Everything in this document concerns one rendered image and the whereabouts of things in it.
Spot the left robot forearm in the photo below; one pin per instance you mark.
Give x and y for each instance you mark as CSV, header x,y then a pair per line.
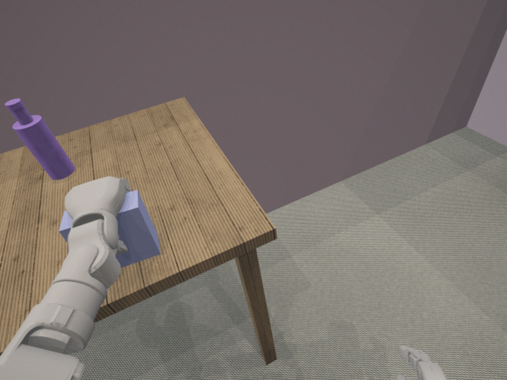
x,y
63,321

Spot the sponge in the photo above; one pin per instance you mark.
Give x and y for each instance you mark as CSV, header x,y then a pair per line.
x,y
135,229

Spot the robot left upper arm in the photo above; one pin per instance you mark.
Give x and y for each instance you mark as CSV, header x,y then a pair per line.
x,y
31,363

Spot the left robot hand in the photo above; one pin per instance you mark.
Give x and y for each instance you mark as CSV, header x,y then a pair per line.
x,y
107,193

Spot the table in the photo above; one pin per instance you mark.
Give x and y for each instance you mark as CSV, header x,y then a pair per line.
x,y
202,210

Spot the right robot hand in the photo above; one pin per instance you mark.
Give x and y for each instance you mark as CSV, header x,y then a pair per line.
x,y
420,362

